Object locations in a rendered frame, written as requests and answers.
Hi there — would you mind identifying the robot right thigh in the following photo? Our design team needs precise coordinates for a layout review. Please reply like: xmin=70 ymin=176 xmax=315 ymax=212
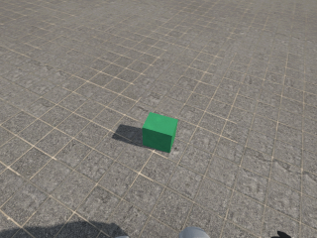
xmin=178 ymin=226 xmax=210 ymax=238

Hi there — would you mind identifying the carton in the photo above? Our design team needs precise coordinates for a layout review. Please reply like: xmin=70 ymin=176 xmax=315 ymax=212
xmin=142 ymin=112 xmax=178 ymax=153

